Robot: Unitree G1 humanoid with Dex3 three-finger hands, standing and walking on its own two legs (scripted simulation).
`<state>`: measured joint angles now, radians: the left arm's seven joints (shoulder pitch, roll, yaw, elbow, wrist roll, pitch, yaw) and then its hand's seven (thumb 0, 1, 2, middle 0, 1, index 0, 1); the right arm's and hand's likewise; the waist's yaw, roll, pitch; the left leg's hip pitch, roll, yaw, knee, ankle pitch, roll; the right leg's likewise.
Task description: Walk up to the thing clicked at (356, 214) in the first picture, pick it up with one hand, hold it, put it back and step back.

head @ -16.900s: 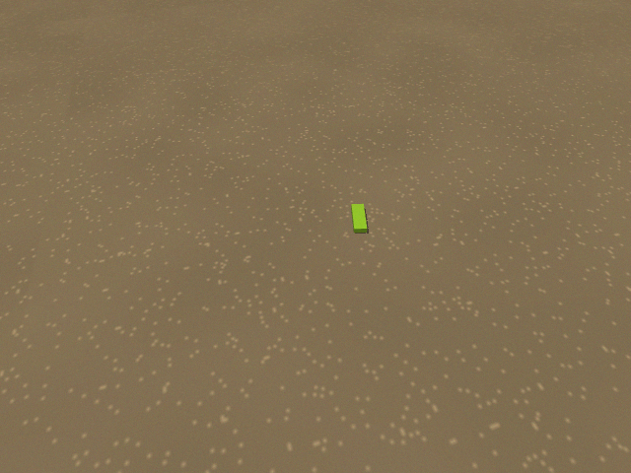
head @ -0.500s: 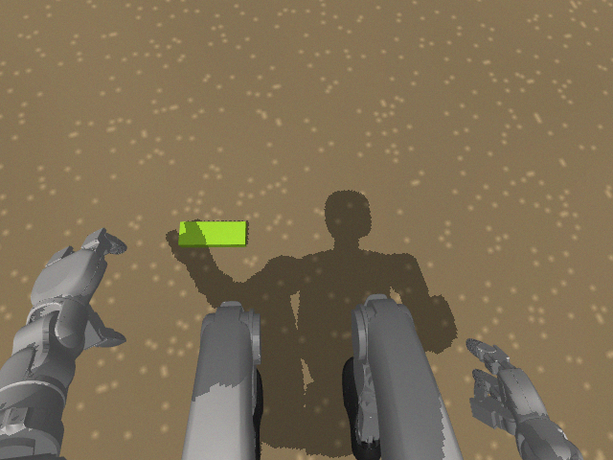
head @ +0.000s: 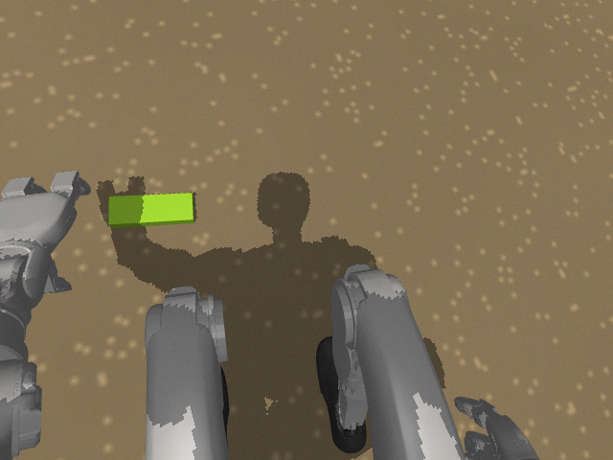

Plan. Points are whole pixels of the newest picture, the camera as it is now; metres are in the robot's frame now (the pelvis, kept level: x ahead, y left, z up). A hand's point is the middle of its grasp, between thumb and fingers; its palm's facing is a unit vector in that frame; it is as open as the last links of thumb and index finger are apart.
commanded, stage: rise first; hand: left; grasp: from above
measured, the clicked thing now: (153, 210) +0.51 +0.22 -0.35
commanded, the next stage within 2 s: none
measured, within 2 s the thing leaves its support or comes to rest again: neither
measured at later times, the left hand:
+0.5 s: hand (76, 233) +0.43 +0.30 -0.21, palm faces -0.46 -0.04 -0.89, open 13.9 cm
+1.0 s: hand (88, 227) +0.45 +0.29 -0.23, palm faces -0.47 -0.05 -0.88, open 14.1 cm
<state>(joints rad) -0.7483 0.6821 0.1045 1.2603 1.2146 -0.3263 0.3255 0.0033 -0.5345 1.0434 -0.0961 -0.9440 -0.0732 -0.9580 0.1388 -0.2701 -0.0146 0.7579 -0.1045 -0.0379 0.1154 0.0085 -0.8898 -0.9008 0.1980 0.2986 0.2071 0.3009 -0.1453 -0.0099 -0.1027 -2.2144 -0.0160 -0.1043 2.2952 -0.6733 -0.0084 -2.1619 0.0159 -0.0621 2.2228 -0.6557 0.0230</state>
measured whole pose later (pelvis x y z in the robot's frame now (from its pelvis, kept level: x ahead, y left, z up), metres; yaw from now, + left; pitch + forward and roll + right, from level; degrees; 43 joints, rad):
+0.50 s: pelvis +0.01 +0.00 -0.03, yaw -1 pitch +34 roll -7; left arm -0.86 0.74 0.12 1.42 1.34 -0.34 0.46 0.00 -0.48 0.97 -0.14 -0.91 -0.13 -0.91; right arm 0.09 -0.26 0.02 0.78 -0.17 -0.03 0.14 0.00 -0.90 -0.90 0.20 0.30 0.21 0.30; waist -0.19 -0.03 -0.06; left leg -2.30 -0.01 -0.12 2.41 -0.71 -0.02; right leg -2.25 0.03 -0.08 2.33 -0.68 0.02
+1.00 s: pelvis +0.01 +0.00 -0.04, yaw -2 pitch +34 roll -8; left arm -0.88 0.76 0.12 1.45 1.32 -0.31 0.47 0.00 -0.51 1.00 -0.11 -0.96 -0.10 -0.97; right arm 0.11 -0.27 0.05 0.77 -0.18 -0.04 0.15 0.00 -0.90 -0.90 0.20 0.30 0.21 0.30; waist -0.22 -0.04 -0.04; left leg -2.32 -0.01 -0.14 2.44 -0.73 -0.01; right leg -2.27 0.03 -0.09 2.35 -0.69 0.03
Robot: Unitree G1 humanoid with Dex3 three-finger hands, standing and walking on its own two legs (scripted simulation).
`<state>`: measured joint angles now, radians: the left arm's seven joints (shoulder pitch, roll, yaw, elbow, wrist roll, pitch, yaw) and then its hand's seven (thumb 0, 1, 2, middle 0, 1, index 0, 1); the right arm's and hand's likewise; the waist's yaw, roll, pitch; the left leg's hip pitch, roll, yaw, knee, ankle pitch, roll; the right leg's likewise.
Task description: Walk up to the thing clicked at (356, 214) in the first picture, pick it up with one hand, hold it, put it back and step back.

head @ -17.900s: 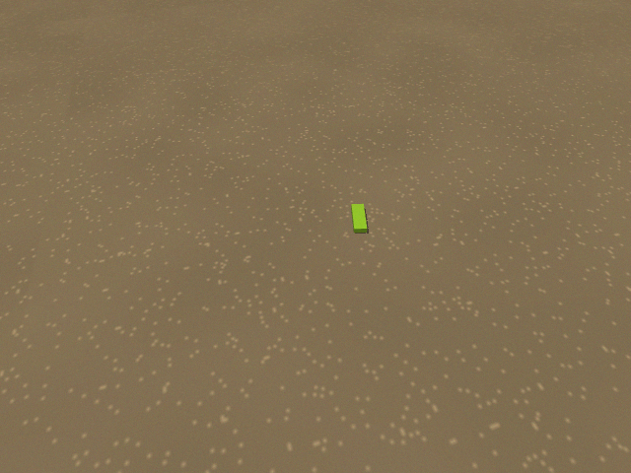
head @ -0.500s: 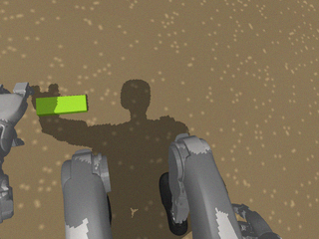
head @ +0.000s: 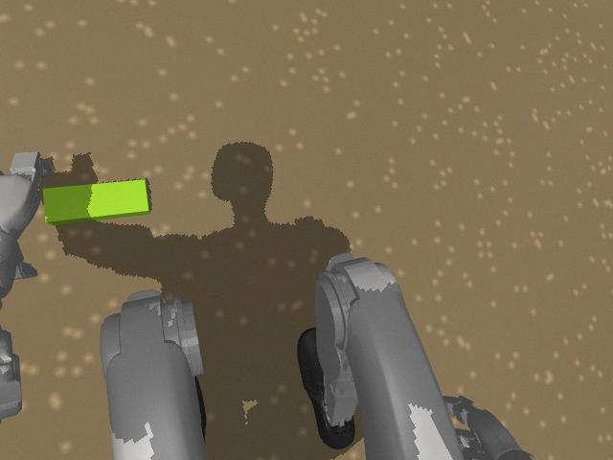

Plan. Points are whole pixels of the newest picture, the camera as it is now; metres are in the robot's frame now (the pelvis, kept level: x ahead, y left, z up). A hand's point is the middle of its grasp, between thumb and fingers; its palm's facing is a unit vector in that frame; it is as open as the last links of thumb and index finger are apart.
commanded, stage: rise first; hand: left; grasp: from above
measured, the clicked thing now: (99, 202) +0.49 +0.24 -0.31
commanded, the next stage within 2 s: approach in 1.40 s
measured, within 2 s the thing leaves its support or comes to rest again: neither
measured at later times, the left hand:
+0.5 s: hand (33, 219) +0.44 +0.29 -0.19, palm faces -0.47 -0.05 -0.88, open 14.1 cm
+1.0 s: hand (41, 210) +0.45 +0.28 -0.19, palm faces -0.46 -0.04 -0.89, open 14.1 cm
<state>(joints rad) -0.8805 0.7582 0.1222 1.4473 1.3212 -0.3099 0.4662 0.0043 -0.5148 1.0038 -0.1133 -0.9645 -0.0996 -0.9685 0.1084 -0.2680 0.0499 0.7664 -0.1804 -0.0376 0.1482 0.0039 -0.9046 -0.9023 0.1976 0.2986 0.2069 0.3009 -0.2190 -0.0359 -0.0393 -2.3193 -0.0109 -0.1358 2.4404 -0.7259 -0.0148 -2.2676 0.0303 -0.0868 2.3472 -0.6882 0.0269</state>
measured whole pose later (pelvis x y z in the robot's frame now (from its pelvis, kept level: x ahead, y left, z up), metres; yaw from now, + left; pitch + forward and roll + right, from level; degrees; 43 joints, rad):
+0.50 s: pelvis +0.00 +0.00 +0.00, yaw +0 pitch +34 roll -8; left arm -0.94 0.77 0.10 1.51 1.32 -0.28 0.48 0.00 -0.52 1.02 -0.12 -0.98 -0.10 -0.99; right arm 0.13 -0.28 0.09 0.75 -0.18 -0.07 0.16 0.00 -0.91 -0.90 0.20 0.30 0.21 0.30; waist -0.26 -0.03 -0.02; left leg -2.33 -0.01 -0.15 2.45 -0.71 -0.02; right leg -2.28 0.03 -0.09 2.35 -0.67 0.03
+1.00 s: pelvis +0.00 +0.00 +0.00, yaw -1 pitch +34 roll -8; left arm -0.96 0.77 0.08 1.53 1.32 -0.25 0.48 0.00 -0.53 1.02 -0.11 -0.99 -0.09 -1.00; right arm 0.15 -0.28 0.11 0.74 -0.18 -0.08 0.17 0.00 -0.91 -0.90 0.20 0.30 0.21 0.30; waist -0.28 -0.03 -0.02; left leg -2.34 -0.01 -0.15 2.45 -0.71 -0.02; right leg -2.28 0.03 -0.10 2.35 -0.66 0.03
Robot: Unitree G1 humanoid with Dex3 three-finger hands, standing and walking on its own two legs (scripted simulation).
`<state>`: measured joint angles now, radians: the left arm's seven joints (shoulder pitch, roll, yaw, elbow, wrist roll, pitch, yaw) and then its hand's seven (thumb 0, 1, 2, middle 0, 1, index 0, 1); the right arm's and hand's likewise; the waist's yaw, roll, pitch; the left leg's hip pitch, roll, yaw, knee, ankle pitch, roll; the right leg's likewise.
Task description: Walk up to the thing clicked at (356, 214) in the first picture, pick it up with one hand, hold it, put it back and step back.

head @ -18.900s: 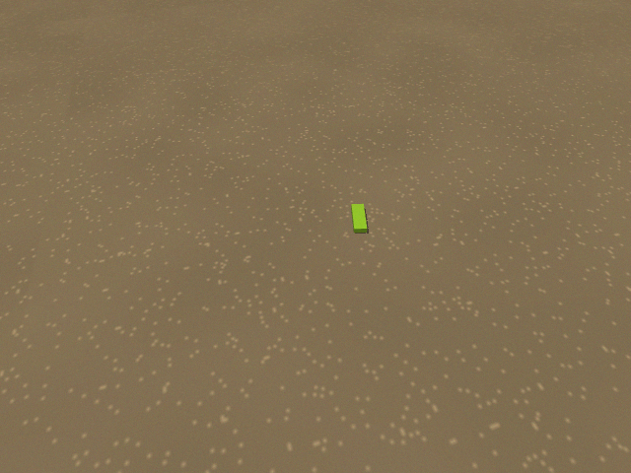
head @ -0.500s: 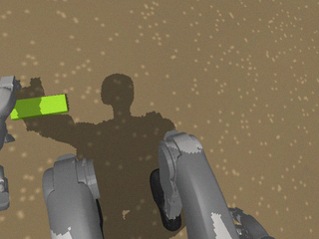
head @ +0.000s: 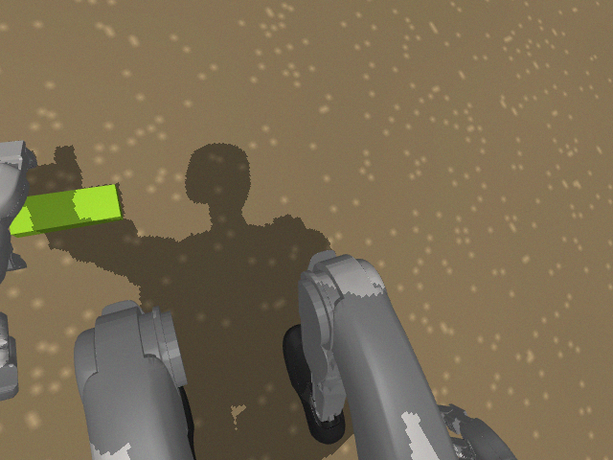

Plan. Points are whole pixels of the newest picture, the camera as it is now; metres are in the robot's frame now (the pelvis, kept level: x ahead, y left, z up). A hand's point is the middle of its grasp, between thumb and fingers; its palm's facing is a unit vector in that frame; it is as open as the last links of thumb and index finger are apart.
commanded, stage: rise first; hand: left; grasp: from above
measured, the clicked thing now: (67, 210) +0.49 +0.25 -0.31
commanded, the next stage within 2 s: approach in 0.40 s
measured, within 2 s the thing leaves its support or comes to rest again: neither
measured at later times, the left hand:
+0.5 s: hand out of the picture +0.44 +0.30 -0.18, palm faces -0.46 -0.04 -0.89, open 13.9 cm
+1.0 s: hand (65, 181) +0.50 +0.22 -0.19, palm faces -0.41 -0.02 -0.91, open 13.8 cm
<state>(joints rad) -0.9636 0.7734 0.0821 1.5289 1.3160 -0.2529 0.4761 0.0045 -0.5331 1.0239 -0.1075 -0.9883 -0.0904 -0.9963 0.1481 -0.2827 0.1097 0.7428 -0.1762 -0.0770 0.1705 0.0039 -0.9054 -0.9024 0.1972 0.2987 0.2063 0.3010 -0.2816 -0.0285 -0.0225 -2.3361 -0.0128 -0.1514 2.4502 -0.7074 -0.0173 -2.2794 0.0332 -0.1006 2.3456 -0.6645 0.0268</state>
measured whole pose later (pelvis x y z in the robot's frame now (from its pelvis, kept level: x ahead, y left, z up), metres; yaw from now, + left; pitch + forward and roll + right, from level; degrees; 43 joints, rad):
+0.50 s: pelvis +0.00 +0.00 +0.00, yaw +0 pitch +33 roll -9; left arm -0.96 0.77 0.07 1.53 1.32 -0.25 0.47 0.00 -0.49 0.99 -0.15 -0.94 -0.13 -0.95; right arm 0.15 -0.28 0.11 0.74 -0.17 -0.08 0.17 0.00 -0.90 -0.90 0.20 0.30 0.21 0.30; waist -0.28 -0.03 -0.03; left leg -2.34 -0.02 -0.15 2.44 -0.70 -0.01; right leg -2.27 0.03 -0.10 2.34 -0.66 0.03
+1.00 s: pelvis +0.00 +0.00 +0.00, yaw -1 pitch +34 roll -9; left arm -1.10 0.74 0.05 1.63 1.32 -0.14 0.54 0.01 -0.49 1.00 -0.12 -1.03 -0.11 -1.02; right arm 0.19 -0.30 0.16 0.70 -0.18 -0.11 0.19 0.00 -0.90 -0.90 0.20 0.30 0.21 0.30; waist -0.38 -0.02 0.00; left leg -2.35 0.00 -0.16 2.45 -0.71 -0.02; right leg -2.30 0.05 -0.11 2.34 -0.64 0.03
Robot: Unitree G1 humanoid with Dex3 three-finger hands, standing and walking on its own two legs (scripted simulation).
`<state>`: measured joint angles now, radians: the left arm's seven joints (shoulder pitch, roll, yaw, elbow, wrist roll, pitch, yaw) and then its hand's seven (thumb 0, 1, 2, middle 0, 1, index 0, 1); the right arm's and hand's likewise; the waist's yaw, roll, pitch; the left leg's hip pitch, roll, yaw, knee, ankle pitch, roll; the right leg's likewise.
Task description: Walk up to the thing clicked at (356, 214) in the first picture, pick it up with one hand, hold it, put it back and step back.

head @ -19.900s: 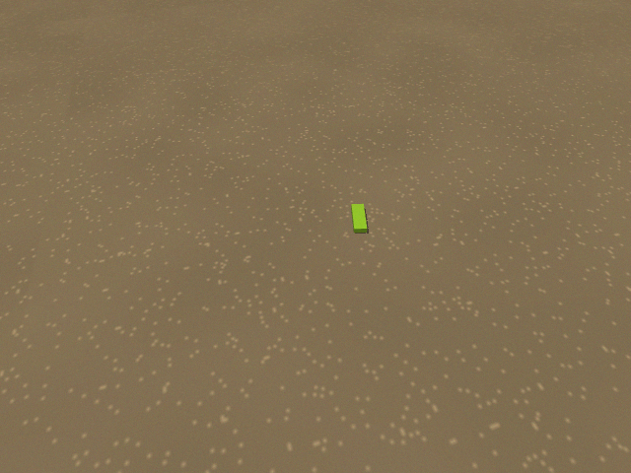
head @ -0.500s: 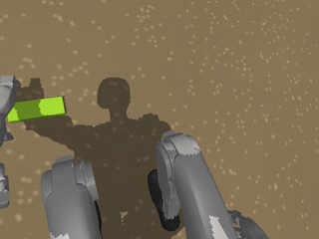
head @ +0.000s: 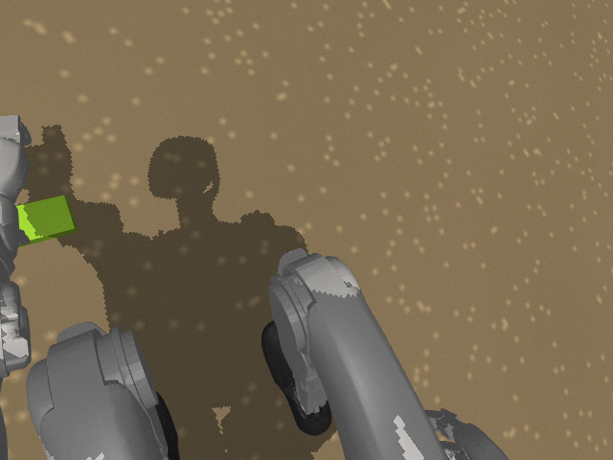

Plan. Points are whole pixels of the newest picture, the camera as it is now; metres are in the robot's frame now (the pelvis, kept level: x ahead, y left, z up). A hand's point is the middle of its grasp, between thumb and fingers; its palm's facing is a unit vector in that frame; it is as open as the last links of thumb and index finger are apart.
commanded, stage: approach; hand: left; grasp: from above
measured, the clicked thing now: (14, 227) +0.49 +0.26 -0.31
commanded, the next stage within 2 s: close in in 0.14 s
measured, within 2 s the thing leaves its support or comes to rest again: neither
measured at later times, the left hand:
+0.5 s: hand out of the picture +0.47 +0.26 -0.20, palm faces -0.47 -0.05 -0.88, open 13.6 cm
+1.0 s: hand (4, 232) +0.47 +0.26 -0.26, palm faces -0.48 -0.08 -0.88, open 14.2 cm
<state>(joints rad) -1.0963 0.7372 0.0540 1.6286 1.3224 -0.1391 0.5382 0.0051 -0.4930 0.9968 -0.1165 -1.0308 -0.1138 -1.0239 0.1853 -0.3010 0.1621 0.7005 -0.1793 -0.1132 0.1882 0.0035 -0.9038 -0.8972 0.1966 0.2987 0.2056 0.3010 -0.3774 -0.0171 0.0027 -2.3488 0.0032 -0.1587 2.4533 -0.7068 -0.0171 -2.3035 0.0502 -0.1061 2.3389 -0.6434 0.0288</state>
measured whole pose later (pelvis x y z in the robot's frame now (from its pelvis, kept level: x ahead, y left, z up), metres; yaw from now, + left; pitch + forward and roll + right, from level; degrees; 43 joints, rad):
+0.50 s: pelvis +0.00 +0.00 +0.00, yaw +0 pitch +32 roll -10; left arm -1.07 0.78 0.01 1.64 1.33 -0.25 0.50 0.00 -0.48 1.03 -0.11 -1.07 -0.11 -1.05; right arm 0.15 -0.31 0.16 0.69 -0.19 -0.12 0.18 0.00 -0.90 -0.90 0.20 0.30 0.20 0.30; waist -0.34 -0.06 0.02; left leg -2.34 -0.01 -0.18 2.47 -0.71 -0.02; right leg -2.27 0.04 -0.12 2.35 -0.65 0.03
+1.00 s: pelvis +0.00 +0.00 -0.02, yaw -3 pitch +30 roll -12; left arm -1.07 0.93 0.10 1.73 1.32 -0.23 0.62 0.00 -0.52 1.01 -0.09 -0.98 -0.07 -0.99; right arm 0.17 -0.33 0.26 0.69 -0.26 -0.20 0.25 0.00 -0.90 -0.90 0.20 0.30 0.21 0.30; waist -0.41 -0.11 0.15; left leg -2.35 0.00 -0.22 2.54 -0.74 -0.02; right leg -2.28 0.06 -0.16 2.38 -0.65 0.04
